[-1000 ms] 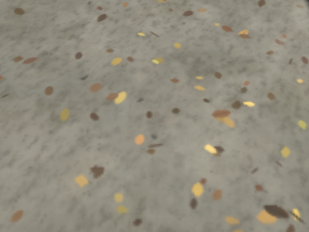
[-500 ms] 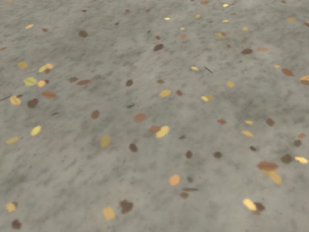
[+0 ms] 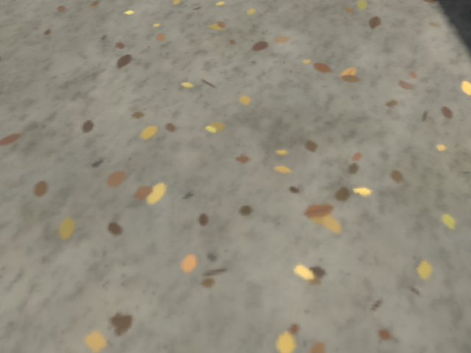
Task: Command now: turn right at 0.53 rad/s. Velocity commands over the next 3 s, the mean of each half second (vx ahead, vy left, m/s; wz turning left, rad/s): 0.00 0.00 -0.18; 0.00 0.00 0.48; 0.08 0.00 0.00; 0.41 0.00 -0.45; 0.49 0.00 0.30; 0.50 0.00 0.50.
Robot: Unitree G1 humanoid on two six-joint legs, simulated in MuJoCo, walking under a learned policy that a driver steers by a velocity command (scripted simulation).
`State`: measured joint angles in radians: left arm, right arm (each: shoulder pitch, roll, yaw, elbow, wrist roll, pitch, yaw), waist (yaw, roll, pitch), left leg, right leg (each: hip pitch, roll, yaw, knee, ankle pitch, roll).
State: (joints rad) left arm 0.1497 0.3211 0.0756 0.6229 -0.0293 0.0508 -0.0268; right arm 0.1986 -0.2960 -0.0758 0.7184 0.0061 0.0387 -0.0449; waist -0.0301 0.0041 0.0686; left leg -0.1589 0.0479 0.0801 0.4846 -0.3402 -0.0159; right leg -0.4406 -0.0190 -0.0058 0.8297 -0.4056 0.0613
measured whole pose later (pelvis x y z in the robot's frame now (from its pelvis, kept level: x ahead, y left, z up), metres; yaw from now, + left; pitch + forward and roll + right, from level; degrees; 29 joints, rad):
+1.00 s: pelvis +0.00 -0.04 +0.01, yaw +13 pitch +1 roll +0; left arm 0.18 0.27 0.07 0.69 0.01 0.01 0.03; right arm 0.15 -0.31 -0.08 0.65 0.02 0.07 0.00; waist 0.02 0.02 0.07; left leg -0.45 0.05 -0.02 0.90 -0.40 -0.11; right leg -0.18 -0.03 -0.15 0.40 -0.24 -0.04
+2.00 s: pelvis +0.19 -0.08 +0.02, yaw -5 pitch +1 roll +1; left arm 0.35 0.26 0.04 0.73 -0.01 -0.06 0.00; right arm 0.12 -0.32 -0.07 0.74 0.00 -0.09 0.03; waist 0.04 0.05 0.03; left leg -0.67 0.10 -0.01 0.92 -0.07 -0.03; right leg -0.07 0.05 0.02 0.28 -0.22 -0.08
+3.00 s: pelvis +0.77 -0.09 +0.01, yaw +24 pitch +1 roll -1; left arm 0.36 0.27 0.05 0.77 0.00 -0.10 -0.01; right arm 0.19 -0.31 -0.06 0.65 0.01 -0.03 0.01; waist 0.06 0.05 0.02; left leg -0.64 0.06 -0.08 0.97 -0.21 -0.01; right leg -0.12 0.02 -0.07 0.31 -0.21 -0.03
